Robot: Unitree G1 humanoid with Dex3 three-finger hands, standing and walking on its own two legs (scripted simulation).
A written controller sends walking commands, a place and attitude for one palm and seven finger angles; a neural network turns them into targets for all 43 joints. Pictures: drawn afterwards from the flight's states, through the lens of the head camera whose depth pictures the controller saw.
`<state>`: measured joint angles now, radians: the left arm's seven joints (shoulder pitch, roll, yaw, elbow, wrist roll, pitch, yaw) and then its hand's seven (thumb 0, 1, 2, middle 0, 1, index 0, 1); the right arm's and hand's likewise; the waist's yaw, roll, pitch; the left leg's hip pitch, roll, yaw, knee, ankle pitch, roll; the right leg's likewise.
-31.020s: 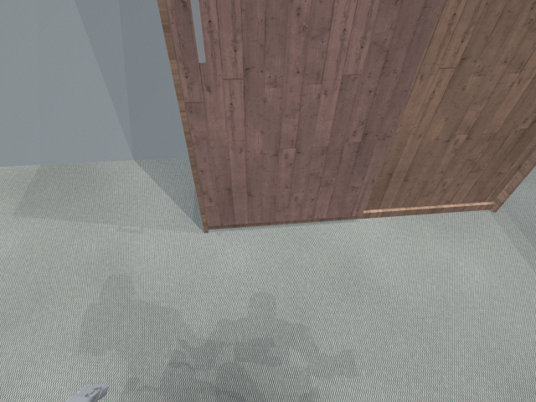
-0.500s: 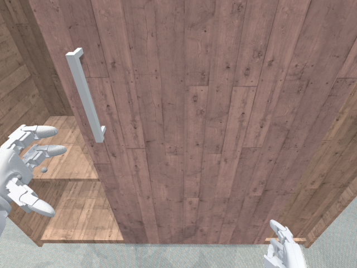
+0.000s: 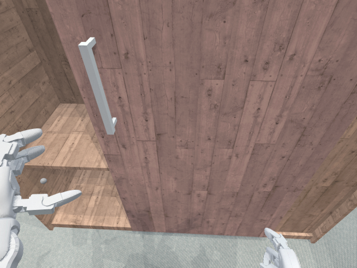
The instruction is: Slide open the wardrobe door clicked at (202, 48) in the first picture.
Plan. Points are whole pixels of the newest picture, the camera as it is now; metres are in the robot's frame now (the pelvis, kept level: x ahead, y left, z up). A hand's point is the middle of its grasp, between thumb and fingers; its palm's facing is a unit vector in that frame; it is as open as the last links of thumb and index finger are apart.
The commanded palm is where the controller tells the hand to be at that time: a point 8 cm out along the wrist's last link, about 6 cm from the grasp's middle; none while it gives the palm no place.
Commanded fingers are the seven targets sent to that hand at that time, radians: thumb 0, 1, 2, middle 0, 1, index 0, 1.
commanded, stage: draw the hand back to the body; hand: left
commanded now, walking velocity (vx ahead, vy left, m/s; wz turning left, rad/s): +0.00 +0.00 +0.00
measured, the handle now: (102, 91) +0.44 +0.26 +0.19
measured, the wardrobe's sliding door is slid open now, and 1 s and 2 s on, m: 0.47 0.47 0.47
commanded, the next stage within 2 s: step back with the hand held close in 0.78 s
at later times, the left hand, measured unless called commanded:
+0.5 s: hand (54, 173) +0.21 +0.25 +0.17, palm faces +0.43 -0.83 -0.37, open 8.0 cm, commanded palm +0.17 +0.29 +0.18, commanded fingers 0.00 0.90 0.90 -0.20 -0.30 -0.20 -0.30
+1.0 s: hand (54, 174) +0.21 +0.25 +0.17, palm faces +0.45 -0.80 -0.39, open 7.4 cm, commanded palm +0.16 +0.28 +0.18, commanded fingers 0.00 0.90 0.90 -0.20 -0.30 -0.20 -0.30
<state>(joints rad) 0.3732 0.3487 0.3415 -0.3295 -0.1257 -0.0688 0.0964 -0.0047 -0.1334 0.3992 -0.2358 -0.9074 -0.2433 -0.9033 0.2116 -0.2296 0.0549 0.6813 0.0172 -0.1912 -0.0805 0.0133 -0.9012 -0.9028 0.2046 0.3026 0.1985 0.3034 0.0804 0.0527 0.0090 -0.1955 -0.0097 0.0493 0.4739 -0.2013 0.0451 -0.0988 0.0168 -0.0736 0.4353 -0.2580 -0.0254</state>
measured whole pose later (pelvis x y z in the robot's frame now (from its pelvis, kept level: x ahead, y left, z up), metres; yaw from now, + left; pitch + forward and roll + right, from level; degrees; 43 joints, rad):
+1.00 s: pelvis +0.02 -0.02 +0.00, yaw -1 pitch -4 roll -1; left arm 0.45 0.37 0.37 -0.38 -0.09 -0.11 0.10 0.02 0.89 0.89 -0.21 -0.31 -0.21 -0.30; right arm 0.18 -0.24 0.03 0.64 0.01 -0.05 -0.07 0.01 -0.90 -0.90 0.20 0.30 0.20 0.30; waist 0.07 0.06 0.00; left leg -0.17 0.02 0.05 0.43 -0.20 0.02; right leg -0.05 0.05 -0.07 0.34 -0.23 -0.04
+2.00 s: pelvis -0.14 +0.06 -0.02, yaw +0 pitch -2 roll -6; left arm 0.48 0.43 0.41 -0.52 -0.04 -0.28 0.14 0.02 0.88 0.89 -0.21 -0.31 -0.21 -0.30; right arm 0.19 -0.23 -0.01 0.60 0.00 -0.08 -0.08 0.01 -0.90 -0.90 0.21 0.30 0.20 0.30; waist 0.02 0.00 0.02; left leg -0.53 -0.02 0.01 0.61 -0.26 0.05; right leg -0.33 0.06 0.01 0.55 -0.28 0.02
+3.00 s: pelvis -0.27 +0.20 -0.03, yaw -3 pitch -1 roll +0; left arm 0.44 0.31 0.36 -0.46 -0.05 -0.18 0.17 0.02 0.89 0.90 -0.20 -0.31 -0.21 -0.30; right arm 0.24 -0.23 -0.01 0.66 0.01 -0.14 -0.07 0.01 -0.90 -0.90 0.20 0.30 0.20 0.30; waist 0.06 -0.06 0.00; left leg -0.41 0.07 0.03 0.76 -0.27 0.02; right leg -0.09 -0.02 -0.05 0.65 -0.54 -0.01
